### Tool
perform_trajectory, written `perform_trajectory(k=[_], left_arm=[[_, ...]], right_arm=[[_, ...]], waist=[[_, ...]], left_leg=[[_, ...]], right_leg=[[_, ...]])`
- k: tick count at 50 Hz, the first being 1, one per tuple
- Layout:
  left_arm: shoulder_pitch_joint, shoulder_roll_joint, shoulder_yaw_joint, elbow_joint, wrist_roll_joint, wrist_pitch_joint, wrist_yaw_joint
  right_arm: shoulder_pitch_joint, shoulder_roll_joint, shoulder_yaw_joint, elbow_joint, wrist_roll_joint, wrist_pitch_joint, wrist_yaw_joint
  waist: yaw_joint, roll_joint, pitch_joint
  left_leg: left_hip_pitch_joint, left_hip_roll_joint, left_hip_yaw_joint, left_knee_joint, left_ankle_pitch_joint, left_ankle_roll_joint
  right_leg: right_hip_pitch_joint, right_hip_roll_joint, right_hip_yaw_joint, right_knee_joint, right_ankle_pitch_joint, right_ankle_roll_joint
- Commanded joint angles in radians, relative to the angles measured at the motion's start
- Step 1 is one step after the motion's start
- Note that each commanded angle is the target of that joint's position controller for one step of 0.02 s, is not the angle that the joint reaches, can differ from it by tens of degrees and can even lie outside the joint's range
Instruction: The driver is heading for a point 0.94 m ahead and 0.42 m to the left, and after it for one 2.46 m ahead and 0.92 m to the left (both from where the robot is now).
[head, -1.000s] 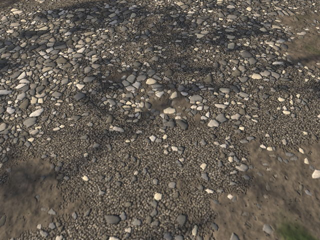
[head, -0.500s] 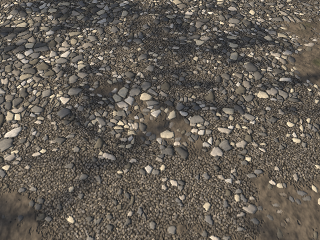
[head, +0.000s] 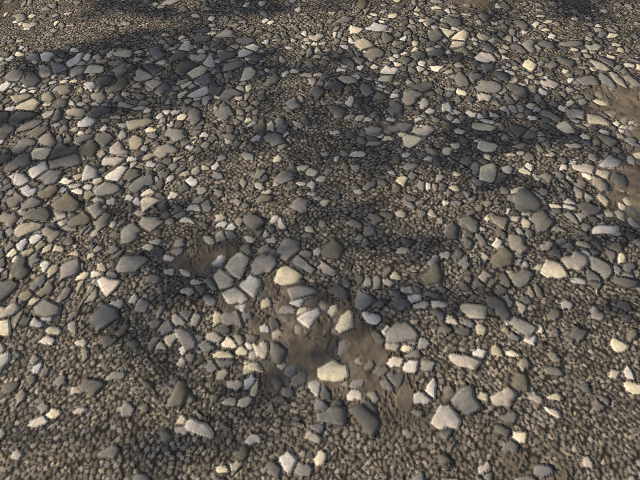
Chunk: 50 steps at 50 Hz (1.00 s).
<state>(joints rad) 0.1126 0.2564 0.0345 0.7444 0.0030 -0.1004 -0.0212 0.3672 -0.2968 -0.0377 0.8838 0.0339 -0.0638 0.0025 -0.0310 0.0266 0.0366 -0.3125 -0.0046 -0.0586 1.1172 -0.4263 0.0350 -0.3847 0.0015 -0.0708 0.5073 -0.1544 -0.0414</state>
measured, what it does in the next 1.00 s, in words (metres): walks ahead, turning left: left foot, then right foot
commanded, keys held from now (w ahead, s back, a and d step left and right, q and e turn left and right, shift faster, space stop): w+q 0.88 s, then q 0.12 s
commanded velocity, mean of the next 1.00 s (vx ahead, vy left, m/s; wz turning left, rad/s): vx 0.49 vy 0.00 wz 0.53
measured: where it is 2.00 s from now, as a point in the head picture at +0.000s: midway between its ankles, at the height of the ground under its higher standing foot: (212, 387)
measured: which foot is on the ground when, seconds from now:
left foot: up 0.00-0.40, down 0.42-0.92, up 0.94-1.00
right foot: down 0.00-0.44, up 0.46-0.90, down 0.92-1.00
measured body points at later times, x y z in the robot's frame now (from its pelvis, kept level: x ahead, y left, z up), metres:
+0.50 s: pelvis +0.27 +0.07 -0.01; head +0.31 +0.09 +0.43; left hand +0.25 +0.36 -0.14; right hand +0.51 -0.14 -0.10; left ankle +0.33 +0.16 -0.73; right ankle +0.13 -0.11 -0.64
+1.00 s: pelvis +0.55 +0.12 -0.01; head +0.58 +0.14 +0.44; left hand +0.59 +0.45 -0.08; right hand +0.76 -0.09 -0.12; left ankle +0.36 +0.16 -0.66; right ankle +0.68 +0.07 -0.73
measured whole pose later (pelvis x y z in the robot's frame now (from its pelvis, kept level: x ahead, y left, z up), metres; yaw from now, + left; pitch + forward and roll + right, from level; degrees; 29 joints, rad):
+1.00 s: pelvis +0.55 +0.12 -0.01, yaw +34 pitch +2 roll -1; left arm 0.06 0.27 0.05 0.69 0.02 -0.11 -0.02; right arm 0.35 -0.31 -0.07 0.72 0.02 -0.01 -0.02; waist -0.05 0.02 0.03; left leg -0.30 -0.10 -0.18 1.10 -0.54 0.00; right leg -0.43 0.02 -0.01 0.54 -0.15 -0.02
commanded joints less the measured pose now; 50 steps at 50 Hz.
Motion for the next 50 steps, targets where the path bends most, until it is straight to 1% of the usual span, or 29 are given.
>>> perform_trajectory(k=[1, 3, 6, 11, 14, 16, 17, 19, 20, 21, 22, 23, 24, 25, 26, 27, 28, 31, 33, 36, 39, 43, 44, 45, 46, 47, 48, 49, 50], left_arm=[[0.110, 0.096, 0.031, 0.000, 0.010, -0.011, 0.007], [0.086, 0.095, 0.037, 0.014, 0.011, -0.024, 0.003], [0.081, 0.125, 0.049, 0.039, 0.013, -0.032, 0.010], [0.112, 0.167, 0.060, 0.064, 0.007, -0.016, 0.028], [0.168, 0.191, 0.070, 0.089, -0.006, 0.004, 0.032], [0.185, 0.204, 0.076, 0.100, -0.017, 0.021, 0.033], [0.179, 0.213, 0.080, 0.100, -0.021, 0.030, 0.035], [0.158, 0.242, 0.088, 0.092, -0.028, 0.045, 0.042], [0.145, 0.249, 0.090, 0.087, -0.030, 0.054, 0.045], [0.135, 0.234, 0.083, 0.080, -0.030, 0.057, 0.048], [0.175, 0.150, 0.053, 0.057, 0.010, 0.047, 0.045], [0.226, 0.065, 0.023, 0.001, 0.008, 0.011, 0.031], [0.101, 0.169, 0.042, -0.011, -0.030, -0.025, 0.016], [0.040, 0.179, 0.044, -0.037, -0.054, -0.043, 0.010], [0.042, 0.163, 0.042, -0.028, -0.036, -0.048, 0.018], [0.053, 0.174, 0.050, -0.017, -0.009, -0.043, 0.026], [0.073, 0.175, 0.054, -0.013, -0.001, -0.031, 0.024], [0.069, 0.139, 0.049, -0.025, 0.014, -0.002, 0.025], [-0.006, 0.119, 0.041, -0.052, 0.015, 0.003, 0.028], [-0.112, 0.091, 0.027, -0.081, 0.007, -0.003, 0.019], [-0.183, 0.103, 0.028, -0.110, -0.007, -0.014, 0.006], [-0.160, 0.151, 0.047, -0.116, -0.012, -0.032, -0.008], [-0.113, 0.161, 0.054, -0.105, -0.012, -0.037, -0.006], [-0.025, 0.183, 0.068, -0.084, -0.001, -0.042, 0.001], [0.094, 0.231, 0.083, -0.077, 0.025, -0.047, 0.009], [0.193, 0.310, 0.101, -0.062, 0.049, -0.034, 0.014], [0.195, 0.240, 0.086, -0.061, 0.017, -0.023, 0.006], [0.143, 0.163, 0.064, -0.083, 0.007, -0.011, 0.010], [0.094, 0.131, 0.051, -0.095, 0.012, 0.003, 0.014]], right_arm=[[-0.049, -0.110, -0.038, -0.094, -0.001, -0.010, -0.007], [-0.019, -0.062, -0.033, -0.088, 0.001, 0.017, -0.006], [-0.070, -0.047, -0.034, -0.122, -0.007, 0.037, -0.008], [-0.223, -0.020, -0.022, -0.176, -0.013, 0.022, 0.023], [-0.316, -0.016, -0.018, -0.224, -0.013, 0.022, 0.041], [-0.348, -0.026, -0.021, -0.253, -0.012, 0.023, 0.051], [-0.347, -0.035, -0.026, -0.264, -0.012, 0.025, 0.056], [-0.282, -0.072, -0.047, -0.266, -0.012, 0.032, 0.059], [-0.175, -0.107, -0.068, -0.244, -0.009, 0.035, 0.056], [-0.007, -0.163, -0.102, -0.200, -0.006, 0.039, 0.042], [0.097, -0.259, -0.130, -0.176, -0.002, 0.050, 0.018], [0.031, -0.313, -0.127, -0.217, -0.005, 0.035, 0.023], [0.038, -0.219, -0.101, -0.227, -0.010, 0.020, 0.033], [0.008, -0.179, -0.089, -0.222, -0.017, 0.007, 0.033], [-0.056, -0.153, -0.081, -0.227, -0.016, -0.001, 0.034], [-0.113, -0.119, -0.071, -0.239, -0.019, -0.004, 0.030], [-0.140, -0.108, -0.065, -0.255, -0.029, -0.003, 0.025], [-0.123, -0.132, -0.072, -0.252, -0.023, -0.008, 0.008], [-0.091, -0.153, -0.078, -0.242, -0.019, -0.006, -0.006], [-0.055, -0.156, -0.079, -0.229, -0.014, 0.005, -0.017], [-0.009, -0.161, -0.082, -0.207, -0.009, 0.012, -0.019], [-0.002, -0.150, -0.082, -0.198, -0.008, 0.024, -0.027], [-0.014, -0.147, -0.082, -0.201, -0.010, 0.028, -0.028], [-0.037, -0.126, -0.074, -0.211, -0.011, 0.031, -0.027], [-0.050, -0.078, -0.056, -0.236, -0.023, 0.030, -0.025], [0.080, -0.018, -0.039, -0.260, -0.009, 0.026, -0.030], [0.132, -0.093, -0.045, -0.254, -0.008, 0.024, -0.030], [0.063, -0.167, -0.067, -0.246, -0.005, 0.035, -0.031], [-0.012, -0.182, -0.074, -0.260, -0.011, 0.048, -0.033]], waist=[[0.059, -0.118, -0.076], [0.030, -0.115, -0.050], [0.019, -0.090, -0.002], [0.071, -0.065, 0.033], [0.105, -0.051, 0.059], [0.103, -0.058, 0.064], [0.090, -0.067, 0.055], [0.036, -0.106, -0.012], [-0.029, -0.108, -0.072], [-0.118, -0.080, -0.157], [-0.118, 0.115, -0.237], [-0.016, 0.267, -0.372], [-0.093, 0.101, -0.359], [-0.080, 0.067, -0.224], [-0.026, -0.031, -0.137], [0.009, -0.027, -0.106], [0.035, -0.001, -0.092], [0.048, -0.002, -0.074], [0.026, 0.004, -0.046], [-0.018, 0.041, -0.032], [-0.047, 0.058, -0.022], [-0.020, 0.093, -0.029], [0.007, 0.110, -0.040], [0.057, 0.107, -0.079], [0.113, 0.049, -0.212], [0.076, -0.229, -0.371], [0.061, -0.320, -0.405], [0.078, -0.204, -0.280], [0.075, -0.120, -0.203]], left_leg=[[-0.332, 0.125, -0.059, 0.065, 0.123, -0.008], [-0.283, 0.136, -0.050, 0.042, 0.155, -0.020], [-0.347, 0.146, -0.059, -0.047, 0.251, -0.038], [-0.330, 0.129, 0.022, -0.346, 0.481, -0.030], [-0.368, 0.119, 0.057, -0.439, 0.466, -0.008], [-0.386, 0.106, 0.079, -0.472, 0.402, 0.015], [-0.364, 0.088, 0.099, -0.483, 0.358, 0.032], [-0.235, 0.020, 0.158, -0.477, 0.253, 0.072], [-0.096, -0.024, 0.180, -0.493, 0.232, 0.099], [0.159, -0.061, 0.164, -0.557, 0.285, 0.138], [0.444, 0.124, -0.132, -0.566, 0.329, 0.204], [0.701, 0.328, -0.734, -0.754, 0.081, 0.414], [0.687, 0.335, -0.733, -0.846, 0.035, 0.366], [0.574, 0.305, -0.588, -0.847, 0.096, 0.325], [0.417, 0.258, -0.468, -0.843, 0.221, 0.288], [0.307, 0.221, -0.380, -0.849, 0.331, 0.268], [0.233, 0.196, -0.339, -0.869, 0.398, 0.262], [0.136, 0.163, -0.256, -0.899, 0.540, 0.271], [0.111, 0.135, -0.215, -0.902, 0.543, 0.252], [0.078, 0.087, -0.179, -0.885, 0.437, 0.200], [0.093, 0.106, -0.230, -0.857, 0.367, 0.181], [0.201, 0.152, -0.344, -0.742, 0.361, 0.159], [0.204, 0.149, -0.359, -0.706, 0.394, 0.148], [0.191, 0.094, -0.334, -0.600, 0.488, 0.114], [0.105, 0.031, -0.273, -0.361, 0.450, 0.069], [-0.239, -0.121, -0.137, -0.007, 0.021, -0.017], [-0.369, -0.084, -0.147, 0.174, -0.231, -0.044], [-0.408, -0.039, -0.152, 0.247, -0.173, -0.065], [-0.394, -0.005, -0.104, 0.244, -0.116, -0.079]], right_leg=[[0.341, -0.281, 0.305, -0.299, 0.038, -0.149], [0.258, -0.267, 0.215, -0.354, 0.104, -0.156], [0.234, -0.263, 0.101, -0.389, 0.194, -0.160], [0.278, -0.233, -0.055, -0.402, 0.228, -0.130], [0.386, -0.269, -0.086, -0.375, 0.255, -0.123], [0.465, -0.293, -0.102, -0.330, 0.329, -0.109], [0.490, -0.299, -0.116, -0.290, 0.430, -0.098], [0.515, -0.296, -0.142, -0.139, 0.751, -0.074], [0.491, -0.278, -0.158, 0.017, 0.847, -0.058], [0.374, -0.236, -0.179, 0.247, 0.775, -0.022], [0.086, -0.165, -0.177, 0.576, 0.201, 0.026], [-0.289, 0.054, 0.016, 0.882, -0.451, 0.073], [-0.400, 0.000, 0.172, 0.917, -0.407, 0.048], [-0.440, -0.039, 0.159, 0.867, -0.318, 0.023], [-0.390, -0.085, 0.157, 0.772, -0.240, 0.021], [-0.320, -0.115, 0.160, 0.685, -0.195, 0.029], [-0.258, -0.129, 0.163, 0.653, -0.164, 0.038], [-0.224, -0.116, 0.135, 0.530, -0.097, 0.086], [-0.246, -0.098, 0.126, 0.391, 0.013, 0.112], [-0.182, -0.049, 0.119, 0.158, 0.198, 0.118], [-0.133, -0.018, 0.127, 0.049, 0.256, 0.108], [-0.088, -0.009, 0.158, -0.025, 0.130, 0.063], [-0.029, -0.004, 0.145, -0.042, 0.094, 0.045], [0.100, -0.004, 0.129, -0.094, 0.125, 0.016], [0.337, -0.132, 0.226, -0.052, 0.213, -0.045], [0.712, -0.384, 0.601, -0.053, 0.309, -0.214], [0.736, -0.466, 0.801, -0.101, 0.291, -0.260], [0.621, -0.428, 0.647, -0.103, 0.329, -0.226], [0.501, -0.380, 0.480, -0.100, 0.426, -0.192]])
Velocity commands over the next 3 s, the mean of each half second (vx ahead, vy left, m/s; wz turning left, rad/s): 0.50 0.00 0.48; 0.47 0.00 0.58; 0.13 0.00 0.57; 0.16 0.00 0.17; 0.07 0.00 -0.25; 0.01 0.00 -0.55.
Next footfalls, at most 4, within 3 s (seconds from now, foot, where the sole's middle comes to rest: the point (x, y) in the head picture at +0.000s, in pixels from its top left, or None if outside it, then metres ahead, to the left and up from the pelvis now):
0.42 left None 0.37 0.17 -0.77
0.92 right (292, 366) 0.71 0.09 -0.77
1.40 left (177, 419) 0.60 0.34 -0.77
1.78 right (257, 349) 0.76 0.17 -0.77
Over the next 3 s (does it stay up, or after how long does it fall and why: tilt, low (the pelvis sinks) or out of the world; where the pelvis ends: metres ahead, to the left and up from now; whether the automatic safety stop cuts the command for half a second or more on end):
stays up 0.74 0.33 0.01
